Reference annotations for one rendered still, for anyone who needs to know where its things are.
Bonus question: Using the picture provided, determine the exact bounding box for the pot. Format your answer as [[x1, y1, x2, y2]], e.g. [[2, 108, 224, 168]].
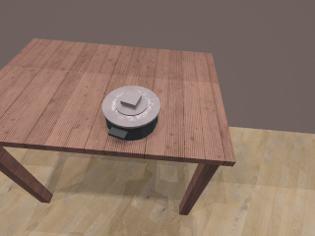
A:
[[105, 116, 158, 141]]

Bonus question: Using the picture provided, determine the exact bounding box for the table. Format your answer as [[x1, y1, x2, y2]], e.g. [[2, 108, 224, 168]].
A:
[[0, 38, 236, 215]]

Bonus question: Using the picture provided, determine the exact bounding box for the knob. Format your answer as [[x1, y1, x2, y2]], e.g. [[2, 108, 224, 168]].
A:
[[120, 90, 142, 108]]

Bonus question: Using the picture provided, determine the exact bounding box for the lid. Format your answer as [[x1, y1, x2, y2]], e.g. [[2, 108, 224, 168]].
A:
[[101, 86, 160, 129]]

